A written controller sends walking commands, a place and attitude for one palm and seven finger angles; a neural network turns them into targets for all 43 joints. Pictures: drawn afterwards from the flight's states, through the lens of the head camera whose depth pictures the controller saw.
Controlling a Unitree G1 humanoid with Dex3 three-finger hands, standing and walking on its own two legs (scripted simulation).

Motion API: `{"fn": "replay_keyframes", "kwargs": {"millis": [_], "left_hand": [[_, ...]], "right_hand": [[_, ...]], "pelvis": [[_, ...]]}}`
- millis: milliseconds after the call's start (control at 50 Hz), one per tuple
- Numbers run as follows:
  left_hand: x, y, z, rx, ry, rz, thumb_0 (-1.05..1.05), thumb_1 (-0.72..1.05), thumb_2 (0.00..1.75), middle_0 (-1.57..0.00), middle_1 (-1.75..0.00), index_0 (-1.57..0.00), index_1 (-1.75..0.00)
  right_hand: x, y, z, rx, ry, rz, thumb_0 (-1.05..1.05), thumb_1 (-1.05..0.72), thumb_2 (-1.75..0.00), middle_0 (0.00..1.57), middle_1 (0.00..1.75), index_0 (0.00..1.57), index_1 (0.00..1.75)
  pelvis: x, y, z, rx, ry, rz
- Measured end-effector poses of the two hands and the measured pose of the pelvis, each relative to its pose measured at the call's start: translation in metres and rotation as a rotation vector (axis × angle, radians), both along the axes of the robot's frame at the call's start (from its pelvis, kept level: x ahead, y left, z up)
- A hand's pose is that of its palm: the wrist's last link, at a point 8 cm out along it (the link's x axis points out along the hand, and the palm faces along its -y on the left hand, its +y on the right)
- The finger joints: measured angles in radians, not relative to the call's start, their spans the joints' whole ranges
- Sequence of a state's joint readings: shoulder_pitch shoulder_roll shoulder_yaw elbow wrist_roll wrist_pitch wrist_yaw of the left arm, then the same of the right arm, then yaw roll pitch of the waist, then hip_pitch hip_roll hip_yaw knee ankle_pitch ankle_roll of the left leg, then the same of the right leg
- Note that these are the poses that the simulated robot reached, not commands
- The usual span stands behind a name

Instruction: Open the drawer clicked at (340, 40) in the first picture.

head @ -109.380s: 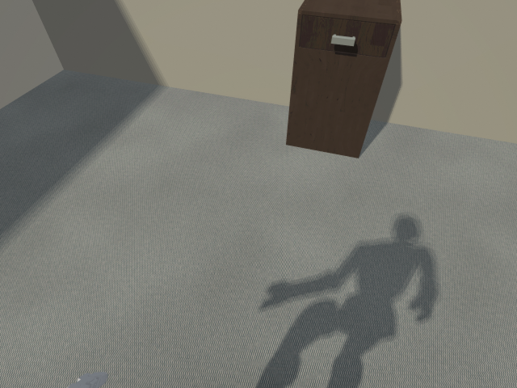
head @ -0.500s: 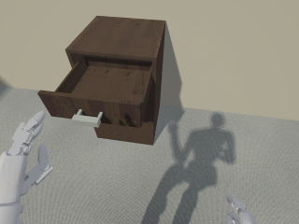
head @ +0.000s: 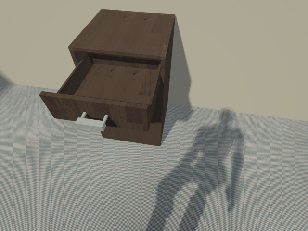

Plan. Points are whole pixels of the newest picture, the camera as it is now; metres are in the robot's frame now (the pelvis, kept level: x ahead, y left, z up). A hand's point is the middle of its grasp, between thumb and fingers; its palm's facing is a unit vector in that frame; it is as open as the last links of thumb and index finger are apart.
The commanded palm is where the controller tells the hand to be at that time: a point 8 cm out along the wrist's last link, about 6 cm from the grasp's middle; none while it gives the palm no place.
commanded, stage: let the arm hang, fingers relaxed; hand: left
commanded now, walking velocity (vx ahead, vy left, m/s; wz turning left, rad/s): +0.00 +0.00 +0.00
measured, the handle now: (92, 119) +0.49 +0.27 -0.08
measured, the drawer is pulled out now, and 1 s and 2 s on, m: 0.30 0.30 0.30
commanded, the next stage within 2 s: look to check the result in 0.56 s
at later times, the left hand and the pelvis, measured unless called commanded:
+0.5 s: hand out of the picture +0.00 +0.17 -0.17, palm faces +0.04 -0.98 -0.19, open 7.3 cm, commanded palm none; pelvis +0.01 +0.01 +0.00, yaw -2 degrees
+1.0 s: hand out of the picture +0.00 +0.16 -0.17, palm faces +0.03 -0.98 -0.18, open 7.4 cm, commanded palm none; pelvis +0.01 +0.01 +0.00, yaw -2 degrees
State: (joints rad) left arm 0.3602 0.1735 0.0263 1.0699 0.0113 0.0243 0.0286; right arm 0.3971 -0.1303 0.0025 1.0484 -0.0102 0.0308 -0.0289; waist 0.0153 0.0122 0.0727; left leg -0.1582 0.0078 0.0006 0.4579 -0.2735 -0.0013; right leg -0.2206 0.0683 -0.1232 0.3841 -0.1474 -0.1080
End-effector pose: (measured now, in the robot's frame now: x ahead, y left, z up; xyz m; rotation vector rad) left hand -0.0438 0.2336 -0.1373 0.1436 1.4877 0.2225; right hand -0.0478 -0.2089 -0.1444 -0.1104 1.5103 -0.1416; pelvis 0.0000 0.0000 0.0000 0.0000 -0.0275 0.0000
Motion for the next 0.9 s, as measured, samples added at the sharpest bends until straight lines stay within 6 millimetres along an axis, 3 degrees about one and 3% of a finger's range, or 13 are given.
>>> {"fn": "replay_keyframes", "kwargs": {"millis": [100,320,680,900], "left_hand": [[0.002,0.000,0.003,0.005,0.009,-0.004,0.01,0.93,0.90,-0.20,-0.30,-0.20,-0.30],[0.039,-0.015,-0.003,-0.033,-0.077,-0.041,0.01,0.93,0.90,-0.20,-0.30,-0.20,-0.30],[0.032,-0.018,-0.004,-0.044,-0.038,-0.031,0.01,0.92,0.90,-0.20,-0.30,-0.20,-0.30],[0.035,-0.022,-0.004,-0.048,-0.035,-0.035,0.01,0.91,0.90,-0.20,-0.30,-0.20,-0.30]], "right_hand": [[-0.001,0.016,-0.005,0.033,-0.005,-0.019,0.01,-0.91,-0.90,0.20,0.30,0.20,0.30],[0.009,0.036,-0.009,0.064,-0.050,-0.043,0.01,-0.91,-0.90,0.20,0.30,0.20,0.30],[-0.004,0.028,-0.006,0.036,0.003,-0.064,0.01,-0.91,-0.90,0.20,0.30,0.20,0.30],[0.001,0.028,-0.006,0.040,0.001,-0.067,0.01,-0.91,-0.90,0.20,0.30,0.20,0.30]], "pelvis": [[0.002,0.005,0.002,0.003,-0.003,-0.010],[0.004,0.009,0.002,0.008,-0.010,-0.023],[0.009,0.009,0.002,0.008,-0.007,-0.029],[0.012,0.006,0.002,0.006,-0.006,-0.031]]}}
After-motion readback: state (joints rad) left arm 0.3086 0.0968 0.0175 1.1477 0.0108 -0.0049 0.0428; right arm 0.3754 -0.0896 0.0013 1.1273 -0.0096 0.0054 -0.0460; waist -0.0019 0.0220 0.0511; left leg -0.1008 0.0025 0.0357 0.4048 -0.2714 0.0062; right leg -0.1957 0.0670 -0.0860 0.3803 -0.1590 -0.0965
